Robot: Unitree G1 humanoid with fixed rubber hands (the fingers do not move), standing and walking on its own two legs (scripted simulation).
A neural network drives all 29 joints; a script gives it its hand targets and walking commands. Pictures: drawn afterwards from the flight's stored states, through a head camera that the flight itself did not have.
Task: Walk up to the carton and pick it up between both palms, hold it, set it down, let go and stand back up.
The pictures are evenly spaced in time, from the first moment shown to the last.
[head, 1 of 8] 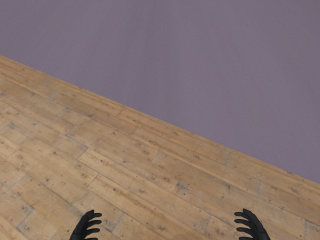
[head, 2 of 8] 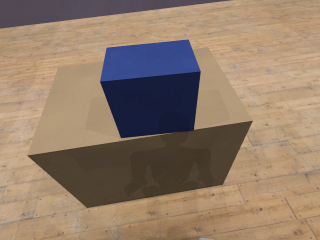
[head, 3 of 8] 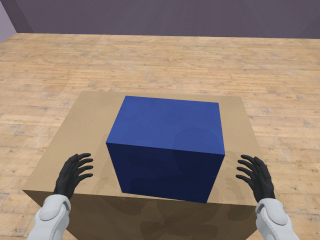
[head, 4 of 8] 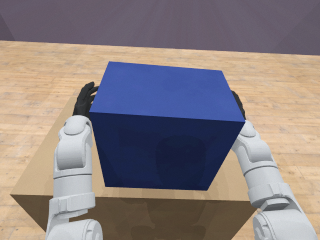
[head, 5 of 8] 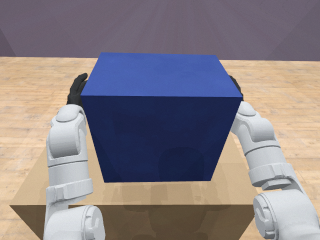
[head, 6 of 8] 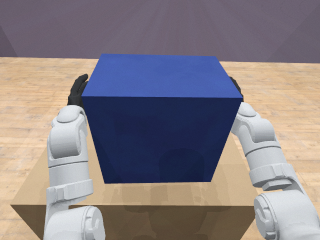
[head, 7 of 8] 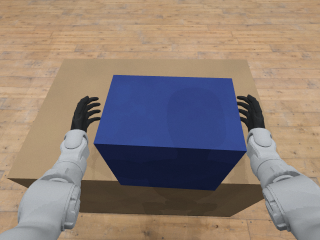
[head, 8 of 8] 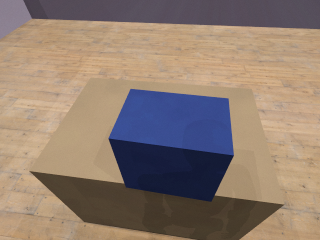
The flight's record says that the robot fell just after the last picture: no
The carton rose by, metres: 0.21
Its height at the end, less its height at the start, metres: +0.00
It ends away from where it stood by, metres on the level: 0.02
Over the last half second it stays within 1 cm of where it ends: yes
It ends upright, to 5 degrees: yes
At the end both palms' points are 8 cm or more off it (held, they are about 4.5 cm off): yes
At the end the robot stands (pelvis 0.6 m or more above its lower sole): yes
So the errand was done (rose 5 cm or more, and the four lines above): yes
